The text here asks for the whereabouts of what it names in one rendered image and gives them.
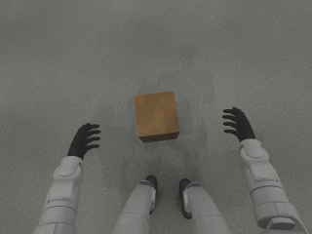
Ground robot right hand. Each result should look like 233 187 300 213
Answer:
222 106 255 142

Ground robot right forearm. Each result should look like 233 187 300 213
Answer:
238 138 309 234

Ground robot left thigh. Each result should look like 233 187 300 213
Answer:
112 184 156 234

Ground carton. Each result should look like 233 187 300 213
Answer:
134 91 180 143

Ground robot left hand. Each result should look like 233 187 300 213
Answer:
67 123 101 160

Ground left robot foot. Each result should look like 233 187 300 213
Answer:
145 175 157 215

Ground robot left forearm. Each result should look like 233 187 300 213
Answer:
32 156 84 234

